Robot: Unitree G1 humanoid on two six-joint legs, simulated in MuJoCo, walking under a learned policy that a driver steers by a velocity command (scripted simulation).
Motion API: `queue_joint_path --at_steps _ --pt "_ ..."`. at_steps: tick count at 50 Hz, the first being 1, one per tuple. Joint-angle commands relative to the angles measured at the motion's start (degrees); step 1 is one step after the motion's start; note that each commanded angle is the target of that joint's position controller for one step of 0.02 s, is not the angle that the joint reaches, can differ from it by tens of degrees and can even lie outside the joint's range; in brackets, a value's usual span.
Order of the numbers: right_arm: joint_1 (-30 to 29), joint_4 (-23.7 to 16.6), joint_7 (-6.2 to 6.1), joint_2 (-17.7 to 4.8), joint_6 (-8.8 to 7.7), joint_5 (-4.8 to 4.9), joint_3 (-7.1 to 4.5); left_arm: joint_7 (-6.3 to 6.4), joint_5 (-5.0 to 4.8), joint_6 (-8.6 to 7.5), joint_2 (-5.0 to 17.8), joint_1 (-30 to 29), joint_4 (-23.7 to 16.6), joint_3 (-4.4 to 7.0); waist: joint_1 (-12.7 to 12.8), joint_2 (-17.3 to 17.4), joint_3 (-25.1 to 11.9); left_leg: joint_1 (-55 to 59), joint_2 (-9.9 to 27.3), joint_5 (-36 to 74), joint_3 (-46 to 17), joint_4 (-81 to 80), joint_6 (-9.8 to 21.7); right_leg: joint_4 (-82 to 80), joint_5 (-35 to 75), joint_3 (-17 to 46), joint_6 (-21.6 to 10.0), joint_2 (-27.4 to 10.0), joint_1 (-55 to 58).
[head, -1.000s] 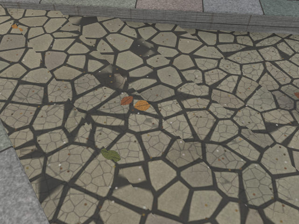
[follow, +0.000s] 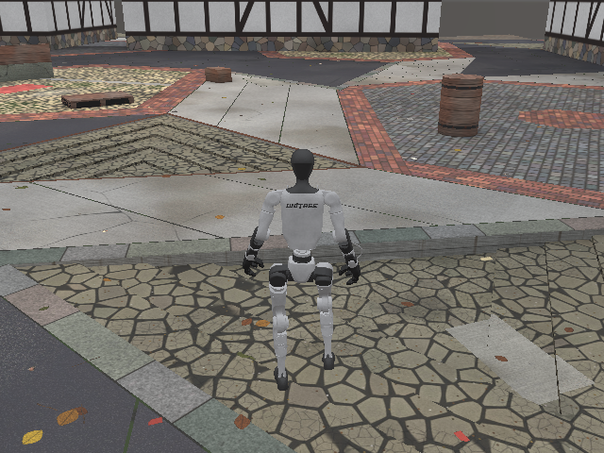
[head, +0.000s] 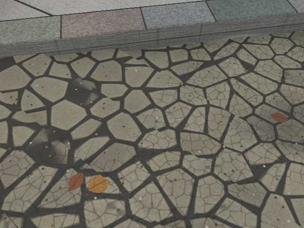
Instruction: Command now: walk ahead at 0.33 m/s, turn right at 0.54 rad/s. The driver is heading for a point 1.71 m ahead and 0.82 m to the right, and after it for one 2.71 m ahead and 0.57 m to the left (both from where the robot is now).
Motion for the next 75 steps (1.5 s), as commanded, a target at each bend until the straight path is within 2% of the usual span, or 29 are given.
queue_joint_path --at_steps 1,7,9,10,11,12,13,15,18,23,29,32,33,34,35,36,39,46,52,53,54,55,56,58,62,70,73,74,75 --pt "-6.73 -4.41 -1.1 -7.82 -0.63 0.41 -1.72 -1.22 0.53 -0.63 0.31 1.61 -3.35 -0.22 1.91 6.58 -2.81 -3.79 12.54 17.96 -2.58 -6.2 6.92 -10.83 14.71 -1.74 -0.05 0.92 7.46" --pt "-5.28 -4.14 -2.38 -9.9 1.05 2.51 -2.83 -3.92 0.82 0.84 3.34 -1.95 -7.51 1.1 2.43 5.85 -2.62 0.53 16.8 13.03 -1.51 6.27 4.0 -18.3 11.79 -1.91 -1.56 1.71 10.06" --pt "-5.59 -4.35 -2.17 -8.9 1.55 2.63 -2.78 -3.48 1.06 0.76 5.19 6.78 -5.07 2.65 7.0 2.31 -6.1 -1.7 13.22 14.39 0.92 23.05 1.76 -24.4 14.4 -5.57 -3.67 5.53 21.3" --pt "-3.39 -4.47 -1.92 -6.25 1.36 1.1 -2.05 -2.43 1.05 0.37 9.06 11.68 -3.33 4.04 8.15 -5.85 -8.44 -10.49 6.86 -2.49 2.3 42.2 -0.63 -25.03 33.92 -1.85 -6.76 3.38 31.78" --pt "3.82 -5.17 -1.13 -2.13 1.31 -1.43 -0.7 -1.39 2.68 -0.28 13.0 9.47 -5.8 3.49 2.25 -17.15 -12.17 -30.84 0.83 -35.04 -1.14 64.68 -3.8 -15.27 64.84 14.63 -15.57 -8.73 47.15" --pt "7.17 -6.06 -0.52 -6.55 1.14 -0.31 -0.41 -1.83 2.55 -1.07 13.11 8.15 -8.79 2.7 3.25 -11.14 -25.22 -32.2 1.02 -32.85 -11.75 69.87 -4.24 -19.96 60.25 27.34 -22.92 -16.18 49.23" --pt "2.07 -7.05 -0.78 -10.27 1.87 1.38 -1.21 -2.17 2.07 -0.84 11.11 4.36 -9.86 2.5 4.18 -4.39 -23.52 -33.3 2.51 -26.52 -13.71 69.3 -4.06 -23.54 43.73 25.89 -22.07 -14.31 44.89" --pt "-1.77 -7.42 -2.51 -10.02 4.4 0.8 -1.22 -1.35 0.71 0.1 7.24 -0.79 -10.3 1.02 2.06 1.67 -15.9 -33.75 5.69 -18.15 -14.18 62.03 -4.45 -27.99 18.94 23.54 -17.05 -10.86 32.27" --pt "-2.16 -7.94 -3.59 -9.53 6.34 -0.53 -1.47 -0.16 2.03 0.29 8.13 -2.77 -10.99 1.11 0.26 -1.63 -12.15 -26.67 4.64 -11.69 -14.34 52.15 -5.19 -30.27 13.68 20.43 -14.78 -5.96 20.24" --pt "-5.42 -8.42 -3.62 -5.98 6.01 -0.39 -0.11 2.09 1.07 1.83 8.25 -1.76 -10.67 1.59 1.86 -2.35 -14.18 -23.69 2.43 -7.47 -14.98 34.34 -7.2 -28.54 9.01 18.92 -12.23 -2.04 22.09" --pt "-7.79 -9.54 -2.45 -6.71 5.18 0.14 -0.23 1.91 1.12 3.49 7.86 -1.65 -11.42 1.61 3.41 -5.82 -10.93 -18.1 -0.01 -8.62 -15.03 22.41 -5.85 -28.13 -0.06 24.81 -10.96 -0.82 20.94" --pt "-3.38 -8.57 -1.41 -7.47 4.39 0.05 -0.88 1.96 0.3 4.16 7.39 -3.12 -12.14 1.32 0.35 -6.02 -10.43 -7.39 0.14 -1.2 -13.47 7.24 -3.22 -24.67 0.54 25.5 -8.12 1.9 18.57" --pt "-0.84 -8.26 -1.41 -10.56 4.41 -0.73 -1.84 2.03 0.32 4.21 5.56 -1.94 -12.43 0.81 0.2 -1.9 -11.6 0.37 7.51 2.5 -18.32 4.14 -0.55 -19.36 -6.86 22.62 -5.36 4.82 13.09" --pt "-2.04 -8.83 -1.79 -16.03 5.13 -1.85 -2.96 1.9 0.19 3.93 2.89 1.12 -13.08 0.25 3.59 14.77 -10.42 5.41 20.36 14.96 -31.31 1.59 7.02 -6.01 -24.36 10.34 -1.23 14.55 2.1" --pt "-1.29 -9.03 -1.7 -14.52 5.19 -2.96 -2.88 1.63 0.88 2.85 7.65 -0.79 -13.97 1.64 1.58 19.46 -9.55 2.11 26.52 18.61 -40.14 -0.74 14.53 7.0 -30.17 6.57 1.82 14.39 -3.2" --pt "-4.35 -10.46 -2.11 -11.9 5.19 -2.36 -2.15 1.38 0.91 2.64 10.57 0.02 -12.68 2.72 2.39 14.29 -8.57 1.0 24.81 18.45 -35.25 0.4 13.82 14.74 -25.81 7.03 3.05 11.69 -3.32" --pt "-8.83 -11.64 -2.83 -7.97 5.9 -0.23 -0.89 1.58 0.46 4.62 7.6 2.82 -9.7 2.39 3.38 10.61 -5.85 -0.73 16.51 17.12 -21.54 1.76 8.4 21.85 -17.2 3.76 5.71 10.08 -2.88" --pt "-5.02 -10.64 -3.16 -12.32 7.6 -0.47 -2.33 0.23 0.13 4.49 3.61 -4.23 -13.58 0.23 -0.94 14.77 -7.67 3.13 17.65 15.37 -13.93 1.01 9.64 1.65 -15.43 -3.45 6.17 5.16 4.59" --pt "-5.58 -9.53 -2.31 -12.69 7.37 1.98 -2.39 -0.7 0.35 4.69 4.14 1.99 -11.4 1.19 2.43 13.62 -8.29 -1.57 17.91 12.5 -10.4 8.04 5.46 -23.57 -4.91 -7.69 0.34 7.69 21.61" --pt "-2.69 -8.22 -1.98 -10.25 7.16 1.66 -1.66 -0.25 0.45 4.61 5.62 4.0 -10.89 1.72 2.8 8.65 -9.28 -7.7 15.69 7.02 -7.07 14.01 1.34 -28.22 2.65 -3.46 -1.54 6.12 30.52" --pt "-2.38 -10.25 -1.26 -5.3 6.72 -1.64 0.27 0.62 0.64 4.34 11.89 5.47 -11.8 2.89 1.24 -9.87 -11.43 -22.18 9.26 -17.34 -1.12 31.31 -4.9 -28.12 24.51 16.45 -6.59 -9.57 41.39" --pt "-7.56 -12.35 -1.76 -7.23 6.37 -1.12 -0.28 0.22 2.75 3.33 12.59 4.84 -12.17 2.44 4.05 -13.81 -11.65 -29.84 4.34 -28.5 -6.72 41.38 -6.57 -28.49 29.38 24.4 -17.7 -17.91 35.65" --pt "-9.95 -12.03 -2.24 -10.78 6.57 0.02 -1.31 -0.15 3.48 2.23 9.9 4.9 -11.82 1.6 5.84 -7.14 -10.88 -29.25 5.35 -26.82 -10.25 47.07 -6.47 -29.59 25.21 20.86 -18.07 -15.29 33.24" --pt "-7.37 -9.73 -2.91 -10.19 7.3 0.25 -1.64 0.15 2.1 1.36 7.25 -0.01 -10.59 0.56 2.71 -3.94 -8.41 -28.1 6.23 -19.11 -11.66 46.61 -6.16 -29.55 17.9 13.34 -12.38 -9.02 30.4" --pt "-3.02 -7.58 -2.7 -8.32 7.8 0.23 -1.2 0.99 2.04 1.11 3.69 -3.76 -9.47 -1.09 0.32 -4.77 -8.95 -20.31 5.37 -9.21 -11.01 42.53 -7.56 -30.34 20.03 7.63 -10.88 -5.25 26.51" --pt "-4.66 -7.55 -1.98 -6.7 7.28 0.22 0.18 0.5 1.94 1.65 3.27 -3.73 -5.84 -1.64 1.99 -4.38 -5.44 -7.7 4.35 -8.19 -9.36 14.8 -5.85 -30.4 3.31 11.6 -11.2 -5.03 23.03" --pt "-1.07 -6.65 -1.72 -9.46 6.5 -1.39 0.23 0.18 2.53 0.83 0.98 -0.56 -3.66 -2.53 1.94 3.1 -7.32 5.39 9.35 15.8 -14.35 5.79 -2.71 -26.78 -3.72 8.3 -4.29 0.52 17.98" --pt "-2.55 -5.77 -1.6 -11.63 6.46 -0.61 -0.45 -0.13 2.6 0.48 1.49 1.31 -3.45 -2.13 4.58 9.37 -7.04 2.62 9.28 11.19 -13.42 8.42 -0.53 -27.43 -5.66 4.54 -2.34 4.01 18.64" --pt "-3.64 -6.11 -1.2 -8.84 6.25 -0.3 -0.01 0.03 2.69 0.61 2.34 -1.53 -3.09 -2.12 2.35 8.92 -6.2 -2.1 8.14 3.03 -13.52 6.78 0.04 -26.09 -6.28 2.93 -0.9 5.08 21.82"
Keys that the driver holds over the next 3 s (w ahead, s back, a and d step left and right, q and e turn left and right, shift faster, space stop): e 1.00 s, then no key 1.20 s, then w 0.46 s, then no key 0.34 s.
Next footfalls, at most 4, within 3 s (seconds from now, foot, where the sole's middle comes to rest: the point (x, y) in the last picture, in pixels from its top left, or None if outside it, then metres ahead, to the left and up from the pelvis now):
0.20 right None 0.25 -0.13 -0.82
0.66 left None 0.30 0.08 -0.82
1.06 right None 0.14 -0.14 -0.82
1.44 left None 0.29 0.05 -0.82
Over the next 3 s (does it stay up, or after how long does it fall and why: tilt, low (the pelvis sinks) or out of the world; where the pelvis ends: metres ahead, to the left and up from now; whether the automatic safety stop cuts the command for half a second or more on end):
stays up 0.41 -0.19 -0.09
